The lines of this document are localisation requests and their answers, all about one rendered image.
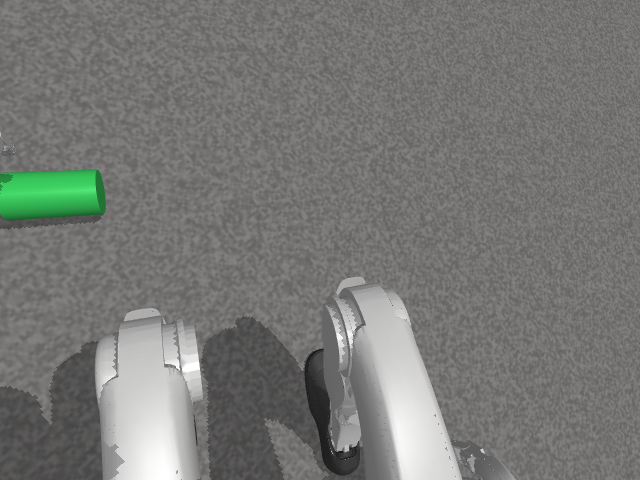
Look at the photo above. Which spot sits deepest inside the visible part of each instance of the right robot foot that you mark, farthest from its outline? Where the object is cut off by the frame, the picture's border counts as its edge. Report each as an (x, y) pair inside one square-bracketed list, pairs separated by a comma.
[(339, 462)]

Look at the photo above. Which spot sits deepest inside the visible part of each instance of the right robot hand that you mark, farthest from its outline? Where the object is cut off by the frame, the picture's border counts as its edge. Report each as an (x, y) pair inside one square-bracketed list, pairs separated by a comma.
[(474, 459)]

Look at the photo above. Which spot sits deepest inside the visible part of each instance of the bottle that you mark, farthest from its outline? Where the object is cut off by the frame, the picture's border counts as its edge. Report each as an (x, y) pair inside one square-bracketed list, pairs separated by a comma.
[(49, 194)]

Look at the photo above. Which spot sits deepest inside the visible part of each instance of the left robot hand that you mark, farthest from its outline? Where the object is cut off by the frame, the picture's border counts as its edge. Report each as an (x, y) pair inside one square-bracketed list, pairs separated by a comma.
[(7, 148)]

